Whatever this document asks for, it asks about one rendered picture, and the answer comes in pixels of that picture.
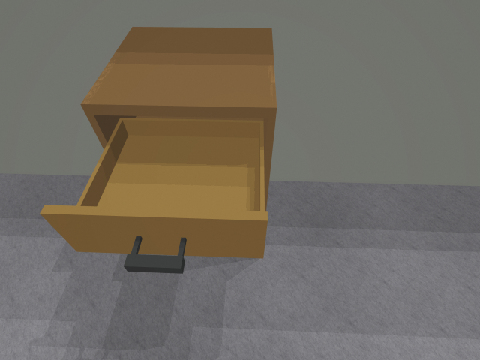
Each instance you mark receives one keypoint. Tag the cabinet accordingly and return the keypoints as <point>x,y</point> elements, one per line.
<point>188,73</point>

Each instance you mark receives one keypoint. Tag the handle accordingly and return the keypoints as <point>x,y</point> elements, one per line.
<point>155,263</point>

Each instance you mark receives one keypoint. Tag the drawer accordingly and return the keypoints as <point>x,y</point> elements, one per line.
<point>166,179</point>

